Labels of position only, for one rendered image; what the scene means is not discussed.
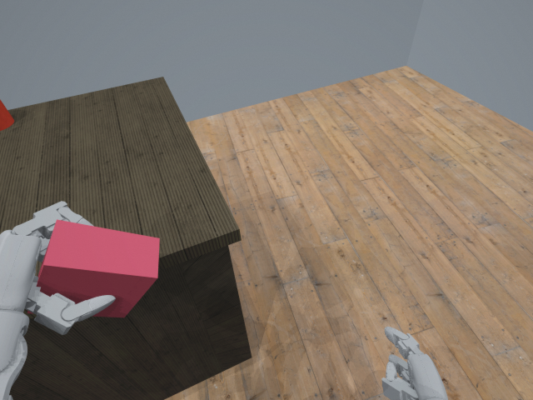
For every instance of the robot right hand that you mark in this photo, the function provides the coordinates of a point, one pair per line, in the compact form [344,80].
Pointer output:
[420,378]

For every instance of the sponge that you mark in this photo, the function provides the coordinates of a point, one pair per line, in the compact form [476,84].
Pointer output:
[84,262]

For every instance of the table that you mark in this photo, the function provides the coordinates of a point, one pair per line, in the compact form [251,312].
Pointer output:
[124,159]

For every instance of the left robot forearm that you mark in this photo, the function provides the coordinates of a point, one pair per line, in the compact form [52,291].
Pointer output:
[13,348]

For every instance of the robot left hand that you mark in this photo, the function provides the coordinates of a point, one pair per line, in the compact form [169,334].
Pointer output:
[20,249]

